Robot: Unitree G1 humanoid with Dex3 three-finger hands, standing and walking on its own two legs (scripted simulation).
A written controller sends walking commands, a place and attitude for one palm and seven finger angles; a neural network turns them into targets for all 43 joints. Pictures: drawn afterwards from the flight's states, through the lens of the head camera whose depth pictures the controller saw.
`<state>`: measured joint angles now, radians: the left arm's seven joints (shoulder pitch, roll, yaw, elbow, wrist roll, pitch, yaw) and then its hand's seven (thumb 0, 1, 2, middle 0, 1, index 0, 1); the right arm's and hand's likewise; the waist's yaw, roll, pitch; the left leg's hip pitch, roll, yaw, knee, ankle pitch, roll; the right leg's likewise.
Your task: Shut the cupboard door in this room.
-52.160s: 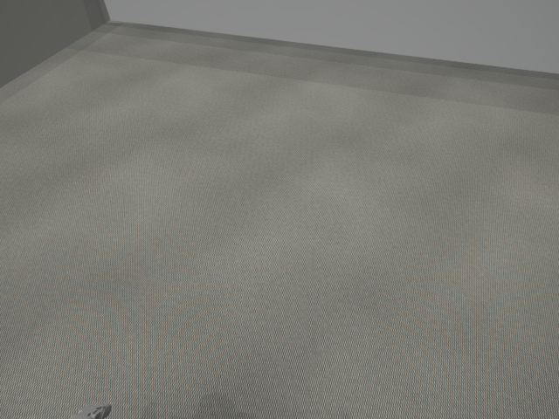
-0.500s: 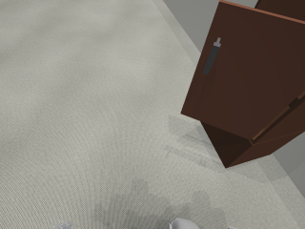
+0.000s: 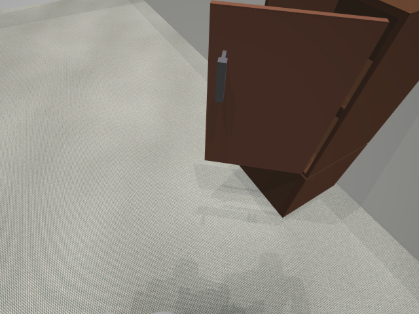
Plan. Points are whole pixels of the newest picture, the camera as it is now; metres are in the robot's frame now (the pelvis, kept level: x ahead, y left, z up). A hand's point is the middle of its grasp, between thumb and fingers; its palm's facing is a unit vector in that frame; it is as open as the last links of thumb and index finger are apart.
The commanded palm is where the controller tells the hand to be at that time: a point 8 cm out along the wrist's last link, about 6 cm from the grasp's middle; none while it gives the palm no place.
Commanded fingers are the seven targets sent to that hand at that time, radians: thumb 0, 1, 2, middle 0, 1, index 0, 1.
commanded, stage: turn to face it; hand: left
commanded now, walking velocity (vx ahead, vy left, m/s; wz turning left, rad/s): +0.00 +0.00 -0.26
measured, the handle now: (221, 76) +0.68 +0.00 +0.06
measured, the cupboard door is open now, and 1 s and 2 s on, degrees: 50 50 50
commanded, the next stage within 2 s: take the last steps up to it in 0.02 s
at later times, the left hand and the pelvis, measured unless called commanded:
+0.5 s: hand (145, 311) +0.15 +0.14 -0.16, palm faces -0.15 -0.97 -0.21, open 7.4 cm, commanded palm none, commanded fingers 0.00 0.90 0.90 -0.20 -0.30 -0.20 -0.30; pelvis +0.03 -0.04 +0.00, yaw -8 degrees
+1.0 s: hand (175, 281) +0.21 +0.09 -0.17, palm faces -0.13 -0.98 -0.16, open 7.4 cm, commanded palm none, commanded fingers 0.00 0.90 0.90 -0.20 -0.30 -0.20 -0.30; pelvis +0.16 -0.08 +0.01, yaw -9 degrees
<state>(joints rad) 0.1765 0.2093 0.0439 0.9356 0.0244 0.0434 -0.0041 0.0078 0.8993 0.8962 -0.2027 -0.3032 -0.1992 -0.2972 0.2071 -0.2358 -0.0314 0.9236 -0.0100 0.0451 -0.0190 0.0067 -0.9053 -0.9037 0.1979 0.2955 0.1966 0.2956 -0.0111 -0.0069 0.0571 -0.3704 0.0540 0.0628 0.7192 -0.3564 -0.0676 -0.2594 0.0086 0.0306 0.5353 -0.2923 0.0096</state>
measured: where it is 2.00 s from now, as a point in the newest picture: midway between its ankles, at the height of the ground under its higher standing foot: outside the picture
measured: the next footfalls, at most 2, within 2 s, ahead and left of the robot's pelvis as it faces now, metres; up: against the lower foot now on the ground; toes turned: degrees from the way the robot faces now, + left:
left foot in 0.02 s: +0.06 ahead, +0.12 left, +0.00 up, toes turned +4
right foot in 0.46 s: +0.04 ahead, -0.15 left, +0.00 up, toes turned -12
